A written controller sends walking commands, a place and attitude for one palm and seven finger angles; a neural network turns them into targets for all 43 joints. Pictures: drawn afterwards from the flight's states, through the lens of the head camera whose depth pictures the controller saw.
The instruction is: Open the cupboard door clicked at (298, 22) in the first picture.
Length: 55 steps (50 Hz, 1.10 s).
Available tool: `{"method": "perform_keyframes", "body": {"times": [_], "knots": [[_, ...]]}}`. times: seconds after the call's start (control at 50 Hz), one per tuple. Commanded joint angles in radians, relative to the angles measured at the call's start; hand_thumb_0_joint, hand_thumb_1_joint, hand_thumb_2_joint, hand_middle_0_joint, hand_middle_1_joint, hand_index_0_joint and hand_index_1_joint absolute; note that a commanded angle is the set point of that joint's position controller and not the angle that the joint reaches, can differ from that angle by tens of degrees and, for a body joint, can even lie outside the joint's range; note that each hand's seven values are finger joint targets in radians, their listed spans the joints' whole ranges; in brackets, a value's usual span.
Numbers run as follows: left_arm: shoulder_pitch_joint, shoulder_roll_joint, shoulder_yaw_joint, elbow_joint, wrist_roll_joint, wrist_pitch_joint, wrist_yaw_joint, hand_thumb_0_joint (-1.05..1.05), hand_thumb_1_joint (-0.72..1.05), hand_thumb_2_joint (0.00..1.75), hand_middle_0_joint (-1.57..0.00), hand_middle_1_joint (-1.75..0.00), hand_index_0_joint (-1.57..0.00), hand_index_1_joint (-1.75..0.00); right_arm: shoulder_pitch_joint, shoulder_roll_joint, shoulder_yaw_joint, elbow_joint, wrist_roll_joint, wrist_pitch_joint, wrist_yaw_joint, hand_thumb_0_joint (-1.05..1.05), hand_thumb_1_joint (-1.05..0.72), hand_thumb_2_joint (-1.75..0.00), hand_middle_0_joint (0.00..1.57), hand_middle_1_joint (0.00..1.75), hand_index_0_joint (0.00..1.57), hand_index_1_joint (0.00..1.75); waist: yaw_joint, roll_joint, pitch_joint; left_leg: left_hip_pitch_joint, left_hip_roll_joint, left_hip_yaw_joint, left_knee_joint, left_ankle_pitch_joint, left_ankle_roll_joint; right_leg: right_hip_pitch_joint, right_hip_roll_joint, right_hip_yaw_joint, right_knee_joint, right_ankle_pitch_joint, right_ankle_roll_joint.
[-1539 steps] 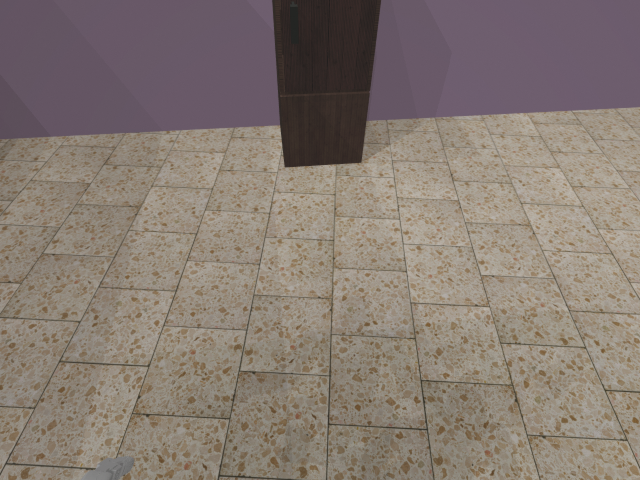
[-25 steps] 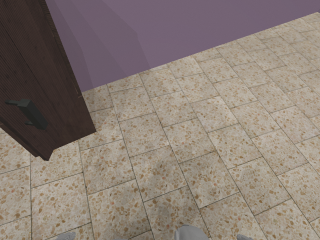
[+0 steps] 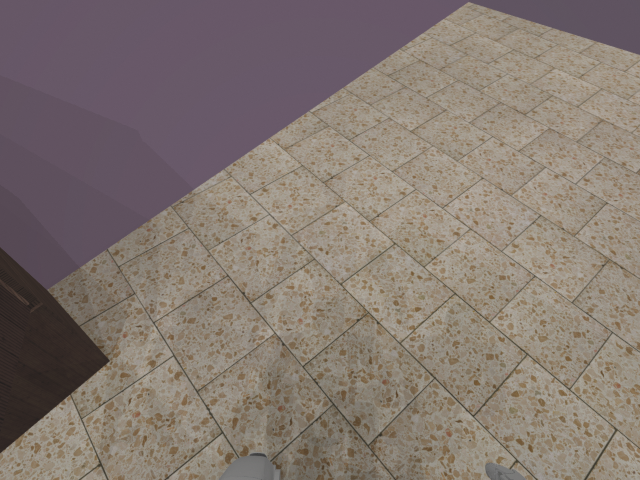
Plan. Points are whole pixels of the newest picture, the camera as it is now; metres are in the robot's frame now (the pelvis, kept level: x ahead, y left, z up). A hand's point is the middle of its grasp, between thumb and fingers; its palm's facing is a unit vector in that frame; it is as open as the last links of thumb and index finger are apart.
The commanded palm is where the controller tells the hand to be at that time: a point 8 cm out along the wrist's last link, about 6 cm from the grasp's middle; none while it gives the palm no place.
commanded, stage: walk to a spot facing it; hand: left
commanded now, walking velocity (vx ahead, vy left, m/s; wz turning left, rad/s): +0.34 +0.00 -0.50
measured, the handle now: out of the picture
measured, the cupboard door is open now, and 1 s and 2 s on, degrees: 53 53 53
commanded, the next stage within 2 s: turn to face it in 1.20 s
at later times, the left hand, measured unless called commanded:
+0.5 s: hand (288, 314) +0.40 +0.09 -0.16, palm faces -0.34 -0.91 -0.23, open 7.4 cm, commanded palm none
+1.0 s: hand (299, 297) +0.45 +0.08 -0.19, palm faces -0.28 -0.95 -0.16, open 7.3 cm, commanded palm none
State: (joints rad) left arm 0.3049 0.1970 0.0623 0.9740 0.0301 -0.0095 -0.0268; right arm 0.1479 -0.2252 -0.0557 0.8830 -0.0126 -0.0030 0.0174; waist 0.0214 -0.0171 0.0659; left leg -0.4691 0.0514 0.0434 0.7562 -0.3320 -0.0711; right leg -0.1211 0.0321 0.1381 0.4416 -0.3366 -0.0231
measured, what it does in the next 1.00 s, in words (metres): walks ahead, turning right: left foot, then right foot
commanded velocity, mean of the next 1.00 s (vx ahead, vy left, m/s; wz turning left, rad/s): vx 0.37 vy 0.00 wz -0.23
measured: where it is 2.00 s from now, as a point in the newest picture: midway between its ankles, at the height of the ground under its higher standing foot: (419, 325)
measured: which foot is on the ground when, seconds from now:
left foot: up 0.00-0.04, down 0.06-0.46, up 0.48-0.90, down 0.92-1.00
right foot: down 0.00-0.06, up 0.08-0.44, down 0.46-0.92, up 0.94-1.00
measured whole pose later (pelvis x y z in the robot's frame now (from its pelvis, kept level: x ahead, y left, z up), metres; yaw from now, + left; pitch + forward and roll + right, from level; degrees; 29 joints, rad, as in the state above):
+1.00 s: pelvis +0.43 -0.10 -0.02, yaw -21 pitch -1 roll +0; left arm 0.37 0.17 0.05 1.12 0.02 -0.03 -0.01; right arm 0.13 -0.17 -0.03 0.95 -0.04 -0.08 0.01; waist 0.02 -0.03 0.06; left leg -0.38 0.05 0.15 0.65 -0.25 0.05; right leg -0.26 0.00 -0.02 1.08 -0.47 -0.04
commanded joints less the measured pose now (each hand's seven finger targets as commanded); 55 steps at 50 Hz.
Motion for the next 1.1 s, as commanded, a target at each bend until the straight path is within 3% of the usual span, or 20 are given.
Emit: {"method": "perform_keyframes", "body": {"times": [0.0,0.04,0.06,0.08,0.14,0.22,0.32,0.4,0.42,0.44,0.46,0.5,0.58,0.8,0.86,0.88,0.9,0.92,0.98,1.08], "knots": [[-0.081,0.188,0.058,-0.085,-0.006,-0.026,0.017,0.0,0.9,0.9,-0.2,-0.3,-0.2,-0.3,0.138,-0.117,-0.034,-0.03,-0.002,-0.053,-0.025,0.0,-0.9,-0.9,0.2,0.3,0.2,0.3,-0.092,-0.035,-0.053,0.404,-0.021,0.006,-0.277,0.085,0.019,-0.261,-0.131,0.154,0.017,0.092,-0.116],[-0.072,0.076,0.029,-0.126,-0.022,-0.027,0.0,0.0,0.9,0.9,-0.2,-0.3,-0.2,-0.3,0.421,-0.294,-0.066,0.033,-0.038,-0.067,-0.046,0.0,-0.9,-0.9,0.2,0.3,0.2,0.3,-0.184,0.437,-0.189,0.682,0.441,-0.583,-0.507,-0.221,0.181,-0.586,0.077,-0.119,0.644,-0.283,-0.008],[-0.133,0.107,0.035,-0.143,-0.013,-0.03,-0.002,0.0,0.9,0.9,-0.2,-0.3,-0.2,-0.3,0.393,-0.275,-0.055,0.026,-0.033,-0.054,-0.05,0.0,-0.9,-0.9,0.2,0.3,0.2,0.3,-0.168,0.275,-0.118,0.556,0.494,-0.669,-0.576,-0.315,0.245,-0.621,-0.01,-0.043,0.778,-0.238,-0.017],[-0.146,0.107,0.042,-0.155,-0.009,-0.037,-0.014,0.0,0.9,0.9,-0.2,-0.3,-0.2,-0.3,0.312,-0.242,-0.048,-0.012,-0.034,-0.054,-0.045,0.0,-0.9,-0.9,0.2,0.3,0.2,0.3,-0.125,0.142,-0.026,0.447,0.47,-0.615,-0.591,-0.305,0.27,-0.649,-0.066,-0.069,0.833,-0.166,-0.013],[-0.128,0.084,0.043,-0.113,0.007,-0.018,-0.031,0.0,0.9,0.9,-0.2,-0.3,-0.2,-0.3,0.186,-0.124,-0.011,-0.019,-0.029,-0.07,-0.045,0.0,-0.9,-0.9,0.2,0.3,0.2,0.3,-0.04,0.184,0.045,0.256,0.33,-0.293,-0.593,-0.128,0.184,-0.592,-0.122,-0.094,0.842,0.012,0.004],[-0.143,0.037,0.019,-0.119,0.002,0.001,-0.046,0.0,0.9,0.9,-0.2,-0.3,-0.2,-0.3,0.236,-0.118,-0.007,0.027,-0.022,-0.086,-0.046,0.0,-0.9,-0.9,0.2,0.3,0.2,0.3,-0.029,0.18,-0.043,0.353,0.258,-0.022,-0.552,0.181,0.168,-0.548,-0.126,-0.159,0.63,0.104,0.023],[-0.28,0.032,0.004,-0.146,0.0,-0.004,-0.044,0.0,0.9,0.9,-0.2,-0.3,-0.2,-0.3,0.308,-0.124,-0.009,0.073,-0.028,-0.073,-0.033,0.0,-0.9,-0.9,0.2,0.3,0.2,0.3,-0.074,0.145,-0.016,0.359,0.268,0.07,-0.536,0.263,0.167,-0.419,-0.094,-0.249,0.303,0.126,0.01],[-0.164,0.084,0.018,-0.101,0.0,-0.013,-0.033,0.0,0.9,0.9,-0.2,-0.3,-0.2,-0.3,0.289,-0.144,-0.008,0.092,-0.027,-0.058,-0.03,0.0,-0.9,-0.9,0.2,0.3,0.2,0.3,0.005,0.1,-0.064,0.323,0.264,0.13,-0.33,0.432,0.132,-0.118,-0.039,-0.289,0.143,0.113,-0.036],[0.003,0.13,0.033,-0.044,0.004,-0.024,-0.025,0.0,0.9,0.9,-0.2,-0.3,-0.2,-0.3,0.264,-0.13,-0.002,0.091,-0.018,-0.06,-0.027,0.0,-0.9,-0.9,0.2,0.3,0.2,0.3,0.084,0.031,-0.142,0.213,0.208,0.177,-0.11,0.473,0.097,0.143,-0.046,-0.245,0.105,0.116,-0.066],[0.169,0.248,0.068,0.004,0.01,-0.035,-0.007,0.0,0.9,0.9,-0.2,-0.3,-0.2,-0.3,0.262,-0.074,0.009,0.067,0.002,-0.065,-0.018,0.0,-0.9,-0.9,0.2,0.3,0.2,0.3,0.149,-0.226,-0.266,-0.053,0.09,0.245,0.229,0.163,0.052,0.415,-0.291,0.093,0.017,0.023,-0.152],[0.223,0.317,0.077,0.021,-0.016,-0.033,0.007,0.0,0.9,0.9,-0.2,-0.3,-0.2,-0.3,0.227,-0.062,0.01,0.029,0.01,-0.066,-0.023,0.0,-0.9,-0.9,0.2,0.3,0.2,0.3,0.146,-0.336,-0.303,-0.219,-0.001,0.124,0.49,-0.291,0.036,0.453,-0.475,0.432,-0.142,0.128,-0.228],[0.084,0.228,0.055,0.0,-0.025,-0.03,0.027,0.0,0.9,0.9,-0.2,-0.3,-0.2,-0.3,0.134,-0.079,-0.008,0.044,0.004,-0.058,-0.024,0.0,-0.9,-0.9,0.2,0.3,0.2,0.3,0.086,-0.128,-0.118,-0.261,0.098,-0.014,0.555,-0.118,0.044,0.228,-0.416,0.281,-0.156,0.217,-0.217],[-0.055,0.119,0.017,-0.016,-0.016,-0.057,0.029,0.0,0.9,0.9,-0.2,-0.3,-0.2,-0.3,0.209,-0.011,0.002,0.108,-0.015,-0.025,-0.021,0.0,-0.9,-0.9,0.2,0.3,0.2,0.3,-0.043,-0.092,-0.053,-0.072,0.113,0.006,0.322,-0.008,0.015,-0.038,-0.29,-0.011,-0.19,0.45,-0.168],[0.068,0.123,0.014,0.078,-0.01,-0.078,0.032,0.0,0.9,0.9,-0.2,-0.3,-0.2,-0.3,-0.049,-0.007,-0.007,0.027,-0.008,-0.046,0.01,0.0,-0.9,-0.9,0.2,0.3,0.2,0.3,0.005,-0.095,0.018,-0.059,0.047,0.051,-0.095,0.12,0.049,0.103,-0.286,-0.021,-0.182,0.486,-0.153],[0.032,0.134,0.016,0.073,-0.015,-0.077,0.034,0.0,0.9,0.9,-0.2,-0.3,-0.2,-0.3,0.132,-0.049,-0.016,0.09,-0.017,-0.058,-0.005,0.0,-0.9,-0.9,0.2,0.3,0.2,0.3,-0.102,-0.041,-0.035,0.266,-0.02,0.088,-0.237,0.171,0.085,-0.002,-0.226,-0.111,0.057,0.675,-0.104],[0.03,0.109,0.014,0.058,-0.019,-0.075,0.031,0.0,0.9,0.9,-0.2,-0.3,-0.2,-0.3,0.289,-0.118,-0.033,0.133,-0.027,-0.063,-0.015,0.0,-0.9,-0.9,0.2,0.3,0.2,0.3,-0.162,0.086,-0.128,0.51,0.079,-0.048,-0.271,0.176,0.134,-0.163,-0.158,-0.152,0.292,0.542,-0.063],[0.083,0.059,0.002,0.042,-0.029,-0.074,0.021,0.0,0.9,0.9,-0.2,-0.3,-0.2,-0.3,0.42,-0.231,-0.059,0.162,-0.041,-0.068,-0.024,0.0,-0.9,-0.9,0.2,0.3,0.2,0.3,-0.176,0.344,-0.249,0.729,0.353,-0.425,-0.343,0.174,0.252,-0.406,-0.016,-0.236,0.657,0.009,-0.017],[0.016,0.077,0.001,0.009,-0.026,-0.078,0.022,0.0,0.9,0.9,-0.2,-0.3,-0.2,-0.3,0.444,-0.224,-0.051,0.159,-0.033,-0.055,-0.033,0.0,-0.9,-0.9,0.2,0.3,0.2,0.3,-0.181,0.296,-0.241,0.685,0.447,-0.573,-0.461,0.165,0.315,-0.491,-0.006,-0.136,0.858,-0.21,-0.024],[-0.073,0.059,0.014,0.009,-0.006,-0.061,0.009,0.0,0.9,0.9,-0.2,-0.3,-0.2,-0.3,0.229,-0.099,-0.018,0.105,-0.026,-0.066,-0.035,0.0,-0.9,-0.9,0.2,0.3,0.2,0.3,-0.078,0.117,0.0,0.296,0.359,-0.386,-0.566,-0.046,0.246,-0.546,-0.125,-0.091,0.918,-0.012,-0.014],[-0.017,0.007,0.007,0.023,-0.003,-0.013,-0.008,0.0,0.9,0.9,-0.2,-0.3,-0.2,-0.3,0.197,-0.066,-0.005,0.125,-0.013,-0.089,-0.038,0.0,-0.9,-0.9,0.2,0.3,0.2,0.3,-0.004,0.139,-0.015,0.242,0.248,-0.047,-0.598,0.171,0.201,-0.462,-0.154,-0.135,0.665,0.13,0.02]]}}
